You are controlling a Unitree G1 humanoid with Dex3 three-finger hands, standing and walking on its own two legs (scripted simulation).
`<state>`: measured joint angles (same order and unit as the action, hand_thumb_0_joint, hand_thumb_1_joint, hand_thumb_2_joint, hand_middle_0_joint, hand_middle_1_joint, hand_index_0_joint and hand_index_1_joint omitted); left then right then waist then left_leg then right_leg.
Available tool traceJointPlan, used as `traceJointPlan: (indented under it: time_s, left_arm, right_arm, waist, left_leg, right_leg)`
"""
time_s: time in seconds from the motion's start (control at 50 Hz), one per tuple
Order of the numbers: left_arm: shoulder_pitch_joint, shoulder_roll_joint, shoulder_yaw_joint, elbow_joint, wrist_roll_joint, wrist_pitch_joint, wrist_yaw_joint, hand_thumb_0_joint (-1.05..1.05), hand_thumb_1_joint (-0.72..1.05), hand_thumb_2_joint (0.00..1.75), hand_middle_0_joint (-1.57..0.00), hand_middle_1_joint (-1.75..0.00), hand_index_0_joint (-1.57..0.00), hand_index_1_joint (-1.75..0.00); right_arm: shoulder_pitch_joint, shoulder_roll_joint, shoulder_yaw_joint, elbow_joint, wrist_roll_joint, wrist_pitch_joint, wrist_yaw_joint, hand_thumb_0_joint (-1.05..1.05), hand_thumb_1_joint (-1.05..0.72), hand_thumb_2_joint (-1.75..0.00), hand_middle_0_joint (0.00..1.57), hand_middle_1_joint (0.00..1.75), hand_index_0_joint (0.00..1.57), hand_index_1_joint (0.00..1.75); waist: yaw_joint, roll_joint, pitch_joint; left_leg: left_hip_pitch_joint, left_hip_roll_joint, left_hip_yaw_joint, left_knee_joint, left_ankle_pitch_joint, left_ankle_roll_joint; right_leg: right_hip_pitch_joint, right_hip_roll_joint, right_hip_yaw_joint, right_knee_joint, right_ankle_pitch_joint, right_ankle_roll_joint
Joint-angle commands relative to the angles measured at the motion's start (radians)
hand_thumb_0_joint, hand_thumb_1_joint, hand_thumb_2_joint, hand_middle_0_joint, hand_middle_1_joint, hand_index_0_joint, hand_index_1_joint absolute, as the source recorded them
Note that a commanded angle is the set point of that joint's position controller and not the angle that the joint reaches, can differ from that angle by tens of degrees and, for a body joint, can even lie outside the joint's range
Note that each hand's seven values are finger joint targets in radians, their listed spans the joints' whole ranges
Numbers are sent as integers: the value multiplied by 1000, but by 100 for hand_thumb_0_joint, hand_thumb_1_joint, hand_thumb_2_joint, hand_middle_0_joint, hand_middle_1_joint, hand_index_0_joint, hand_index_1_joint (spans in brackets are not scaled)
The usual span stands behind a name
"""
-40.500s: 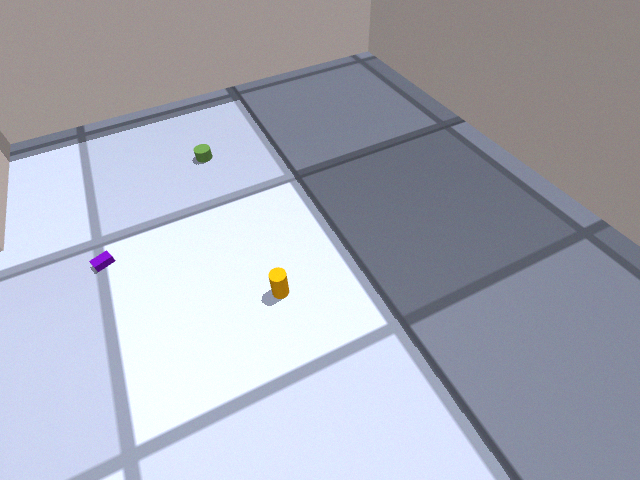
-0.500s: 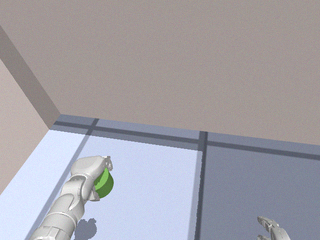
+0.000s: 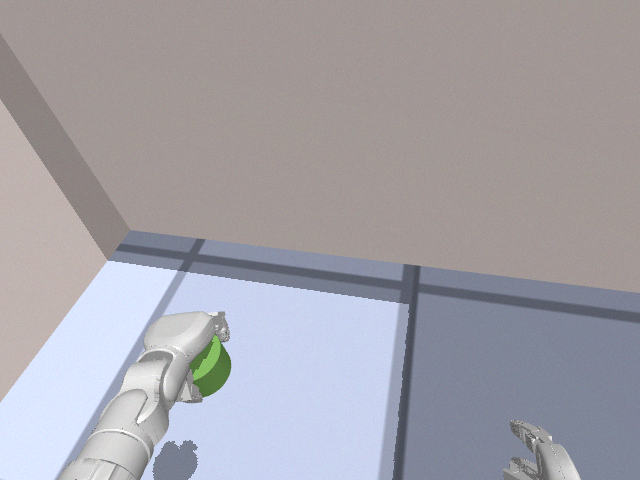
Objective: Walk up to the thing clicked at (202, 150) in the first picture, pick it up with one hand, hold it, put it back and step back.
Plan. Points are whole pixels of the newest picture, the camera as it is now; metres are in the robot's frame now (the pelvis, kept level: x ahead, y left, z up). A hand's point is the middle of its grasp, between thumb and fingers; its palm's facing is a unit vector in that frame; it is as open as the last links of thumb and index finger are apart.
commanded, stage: hold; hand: left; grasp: from above
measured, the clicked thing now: (198, 362) +0.31 +0.22 -0.06
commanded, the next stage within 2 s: crouch in 0.48 s
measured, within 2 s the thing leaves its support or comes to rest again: neither
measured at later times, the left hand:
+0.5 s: hand (188, 365) +0.29 +0.23 -0.04, palm faces -0.45 -0.04 -0.89, open 10.7 cm
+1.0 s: hand (205, 385) +0.30 +0.23 -0.12, palm faces -0.48 +0.01 -0.88, open 10.7 cm
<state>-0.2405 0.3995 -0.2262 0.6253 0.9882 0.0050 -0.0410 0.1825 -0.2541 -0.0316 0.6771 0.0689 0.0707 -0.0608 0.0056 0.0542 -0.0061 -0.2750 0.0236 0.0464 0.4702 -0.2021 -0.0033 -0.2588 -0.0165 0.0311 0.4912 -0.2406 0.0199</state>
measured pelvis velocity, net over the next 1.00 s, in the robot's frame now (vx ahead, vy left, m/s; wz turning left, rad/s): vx -0.01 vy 0.00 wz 0.02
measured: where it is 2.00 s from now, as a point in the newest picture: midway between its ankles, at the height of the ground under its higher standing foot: outside the picture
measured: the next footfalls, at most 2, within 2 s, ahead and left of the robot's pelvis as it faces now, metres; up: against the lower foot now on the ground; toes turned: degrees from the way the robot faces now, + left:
none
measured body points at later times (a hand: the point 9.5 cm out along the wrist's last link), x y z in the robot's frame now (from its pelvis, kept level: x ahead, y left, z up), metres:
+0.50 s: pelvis +0.00 +0.00 +0.00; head +0.01 -0.02 +0.45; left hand +0.31 +0.23 +0.01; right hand +0.15 -0.25 -0.11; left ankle +0.03 +0.12 -0.74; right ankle +0.01 -0.13 -0.74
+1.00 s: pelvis -0.01 +0.00 -0.02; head +0.05 +0.00 +0.42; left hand +0.32 +0.22 -0.06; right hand +0.12 -0.27 -0.14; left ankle +0.03 +0.12 -0.74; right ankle +0.01 -0.13 -0.74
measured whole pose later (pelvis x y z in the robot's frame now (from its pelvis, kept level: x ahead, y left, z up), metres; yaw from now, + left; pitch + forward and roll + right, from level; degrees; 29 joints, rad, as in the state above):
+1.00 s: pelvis -0.01 +0.00 -0.02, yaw +1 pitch +8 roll +0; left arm -0.38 0.36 -0.21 0.96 1.11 -0.05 0.20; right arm 0.19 -0.25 -0.05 0.71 0.03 0.06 -0.02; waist -0.04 0.01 -0.04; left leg -0.57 0.03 0.02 0.70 -0.28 -0.01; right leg -0.53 -0.02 0.01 0.71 -0.32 0.02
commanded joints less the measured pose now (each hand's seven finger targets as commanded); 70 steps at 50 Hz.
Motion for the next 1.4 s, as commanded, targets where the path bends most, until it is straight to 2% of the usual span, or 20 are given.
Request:
traceJointPlan:
  time_s: [0.0, 0.04, 0.08, 0.16, 0.2, 0.24, 0.28, 0.34, 0.38, 0.42, 0.52, 0.56, 0.6, 0.7, 0.8, 0.92, 1.08, 1.22, 1.3, 1.38]
  left_arm:
    - [-310, 214, 125, -172, -2, 0, 54, 0, 43, 91, -76, -99, -80, -95]
    - [-334, 195, 100, -171, 5, -1, 59, 0, 43, 92, -76, -99, -80, -95]
    - [-351, 226, 130, -195, 10, -6, 65, 0, 42, 91, -76, -97, -80, -93]
    - [-378, 205, 106, -186, 15, -3, 72, 0, 44, 94, -78, -99, -82, -95]
    - [-345, 210, 124, -163, 6, 3, 80, 0, 43, 95, -77, -100, -81, -96]
    - [-337, 179, 88, -166, 12, 6, 73, 0, 43, 95, -78, -99, -81, -96]
    - [-336, 211, 116, -161, 16, 7, 70, 0, 42, 95, -77, -98, -80, -95]
    - [-346, 189, 91, -154, 7, 8, 60, 0, 41, 95, -77, -98, -80, -95]
    - [-329, 213, 120, -149, 8, 4, 62, 0, 40, 94, -76, -97, -79, -94]
    - [-334, 185, 93, -165, 3, 0, 59, 0, 41, 94, -76, -98, -79, -95]
    - [-363, 189, 92, -187, 9, -4, 66, 0, 42, 95, -78, -97, -81, -94]
    - [-339, 213, 125, -169, 10, 1, 77, 0, 47, 88, -79, -102, -85, -96]
    - [-345, 172, 84, -164, 17, 4, 79, 0, 37, 93, -72, -99, -76, -95]
    - [-306, 173, 96, -88, 27, -2, 103, 0, 40, 91, -75, -97, -79, -93]
    - [-354, 148, 89, 20, 53, -31, 179, 0, 44, 96, -79, -98, -82, -95]
    - [-492, 117, 77, 173, 116, -61, 306, 0, 50, 93, -83, -99, -87, -95]
    - [-655, 156, 136, 372, 186, -53, 456, 0, 49, 92, -81, -99, -85, -95]
    - [-729, 212, 178, 424, 170, -42, 470, 0, 51, 90, -83, -95, -87, -91]
    - [-733, 220, 191, 489, 171, -26, 461, 0, 44, 90, -81, -92, -84, -89]
    - [-789, 270, 220, 459, 174, -39, 447, 0, 43, 90, -80, -92, -83, -89]
  right_arm:
    - [-97, -128, -37, -138, -4, -39, -6, 0, -91, -90, 20, 30, 20, 30]
    - [-98, -126, -35, -139, -6, -38, -5, 0, -91, -90, 20, 30, 20, 30]
    - [-95, -126, -39, -136, -5, -37, -5, 0, -91, -90, 20, 30, 20, 30]
    - [-92, -124, -37, -128, -7, -38, -4, 0, -91, -90, 20, 30, 20, 30]
    - [-91, -128, -41, -126, -6, -36, -4, 0, -91, -90, 20, 30, 20, 30]
    - [-100, -123, -40, -130, -6, -35, -3, 0, -91, -90, 20, 30, 20, 30]
    - [-88, -129, -44, -122, -6, -34, -3, 0, -91, -90, 20, 30, 20, 30]
    - [-88, -129, -42, -124, -7, -34, -2, 0, -91, -90, 20, 30, 20, 30]
    - [-84, -131, -44, -124, -5, -34, -3, 0, -91, -90, 20, 30, 20, 30]
    - [-93, -124, -40, -131, -6, -32, -2, 0, -91, -90, 20, 30, 20, 30]
    - [-85, -126, -42, -129, -7, -34, -3, 0, -91, -90, 20, 30, 20, 30]
    - [-89, -128, -44, -128, -6, -32, -3, 0, -93, -92, 20, 30, 20, 30]
    - [-82, -125, -42, -126, -8, -33, -1, 0, -89, -90, 20, 30, 20, 30]
    - [-76, -129, -44, -120, -9, -27, 2, 0, -89, -90, 20, 30, 20, 30]
    - [-51, -130, -49, -99, -23, -22, 10, 0, -90, -90, 20, 30, 20, 30]
    - [31, -144, -71, -37, -49, -36, 30, 0, -90, -90, 20, 30, 20, 30]
    - [115, -163, -96, -27, -79, -65, 42, 0, -90, -90, 20, 30, 20, 30]
    - [143, -175, -105, -21, -101, -89, 34, 0, -90, -90, 20, 30, 20, 30]
    - [152, -170, -101, -14, -109, -92, 30, 0, -90, -90, 20, 30, 20, 30]
    - [160, -178, -102, -3, -122, -102, 37, 0, -90, -90, 20, 30, 20, 30]
  waist:
    - [14, -51, -212]
    - [-1, -54, -212]
    - [8, -33, -242]
    - [2, -42, -254]
    - [5, -32, -246]
    - [2, -35, -232]
    - [7, -42, -246]
    - [-4, -34, -228]
    - [7, -35, -230]
    - [4, -44, -228]
    - [0, -34, -254]
    - [12, -22, -254]
    - [-3, -43, -249]
    - [-8, -81, -179]
    - [-33, -83, -170]
    - [-82, -44, -289]
    - [-98, 8, -496]
    - [-109, 75, -674]
    - [-137, 27, -675]
    - [-143, 58, -752]
  left_leg:
    - [130, -32, 0, -56, 105, 18]
    - [133, -31, -3, -54, 93, 17]
    - [151, -36, 3, -49, 112, 20]
    - [157, -35, 2, -45, 137, 20]
    - [158, -34, 4, -51, 126, 17]
    - [157, -31, -1, -55, 127, 14]
    - [159, -30, -3, -52, 140, 16]
    - [158, -25, -8, -57, 141, 12]
    - [151, -26, -8, -57, 135, 13]
    - [150, -31, -2, -54, 139, 16]
    - [170, -29, -4, -51, 159, 15]
    - [169, -28, -3, -54, 160, 12]
    - [166, -27, -4, -49, 174, 13]
    - [117, -31, -2, -49, 115, 16]
    - [68, -36, -9, -10, 46, 10]
    - [-77, -27, -14, 214, 61, 1]
    - [-478, -28, -20, 584, -30, 8]
    - [-700, -14, -68, 794, -132, 9]
    - [-855, -15, -72, 877, -233, 16]
    - [-909, -11, -90, 981, -248, 20]
  right_leg:
    - [18, 41, -24, -93, 94, -24]
    - [3, 42, -22, -92, 85, -24]
    - [15, 36, -17, -92, 105, -22]
    - [23, 38, -20, -88, 133, -22]
    - [24, 39, -21, -92, 118, -24]
    - [15, 40, -27, -92, 114, -27]
    - [24, 40, -26, -90, 130, -26]
    - [17, 44, -30, -89, 128, -28]
    - [26, 43, -29, -91, 123, -28]
    - [23, 40, -26, -94, 130, -25]
    - [26, 40, -28, -87, 148, -27]
    - [33, 41, -30, -89, 142, -30]
    - [25, 43, -31, -82, 159, -28]
    - [-5, 40, -31, -93, 107, -26]
    - [-86, 34, -30, -61, 44, -28]
    - [-295, 35, -30, 142, 73, -31]
    - [-629, 43, -41, 489, -5, -41]
    - [-899, 46, -70, 755, -106, -57]
    - [-995, 44, -77, 829, -181, -56]
    - [-1109, 42, -87, 932, -203, -59]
